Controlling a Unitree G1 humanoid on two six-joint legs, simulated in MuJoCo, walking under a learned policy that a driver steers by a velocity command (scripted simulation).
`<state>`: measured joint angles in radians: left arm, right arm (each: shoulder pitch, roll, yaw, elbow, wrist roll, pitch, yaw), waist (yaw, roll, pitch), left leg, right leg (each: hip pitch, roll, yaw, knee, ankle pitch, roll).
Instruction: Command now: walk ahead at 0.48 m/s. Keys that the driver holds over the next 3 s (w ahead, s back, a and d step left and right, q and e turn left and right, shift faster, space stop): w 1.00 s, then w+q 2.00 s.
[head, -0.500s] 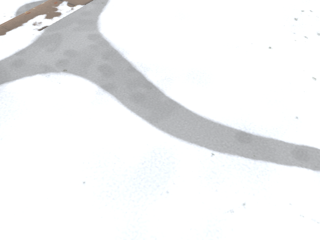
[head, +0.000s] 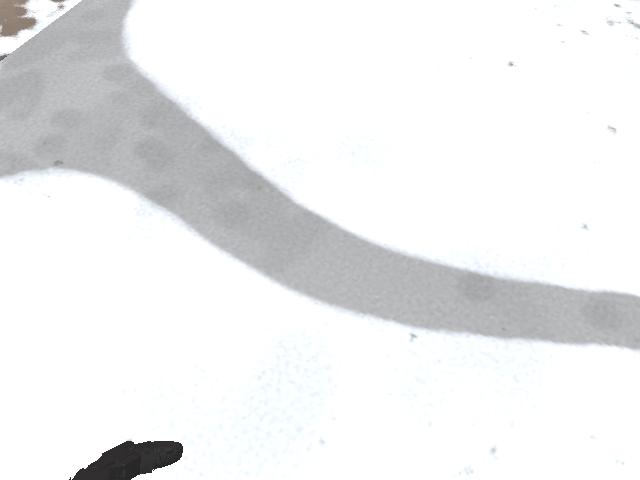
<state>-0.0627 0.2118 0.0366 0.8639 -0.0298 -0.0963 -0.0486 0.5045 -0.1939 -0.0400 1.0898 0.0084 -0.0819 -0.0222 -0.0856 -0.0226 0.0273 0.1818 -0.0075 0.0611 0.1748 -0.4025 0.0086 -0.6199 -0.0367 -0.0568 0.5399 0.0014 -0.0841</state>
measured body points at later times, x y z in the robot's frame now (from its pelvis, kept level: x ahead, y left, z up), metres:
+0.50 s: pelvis +0.30 +0.00 +0.02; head +0.32 +0.00 +0.46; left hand +0.26 +0.26 -0.13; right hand +0.49 -0.24 -0.09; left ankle +0.48 +0.14 -0.69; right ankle +0.18 -0.11 -0.72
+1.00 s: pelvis +0.58 +0.04 +0.02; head +0.60 +0.04 +0.47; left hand +0.76 +0.28 -0.09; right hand +0.56 -0.22 -0.12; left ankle +0.49 +0.13 -0.72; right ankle +0.77 -0.13 -0.67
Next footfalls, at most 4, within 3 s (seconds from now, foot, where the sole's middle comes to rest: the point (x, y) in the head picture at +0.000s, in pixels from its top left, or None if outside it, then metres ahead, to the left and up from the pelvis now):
0.04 right None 0.22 -0.11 -0.76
0.58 left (239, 445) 0.53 0.13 -0.76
1.14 right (342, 304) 0.85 -0.11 -0.76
1.68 left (215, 233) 1.09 0.20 -0.76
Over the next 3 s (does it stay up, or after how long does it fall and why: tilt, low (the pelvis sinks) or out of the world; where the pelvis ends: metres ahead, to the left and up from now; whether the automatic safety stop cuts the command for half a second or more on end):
stays up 1.49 0.49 0.02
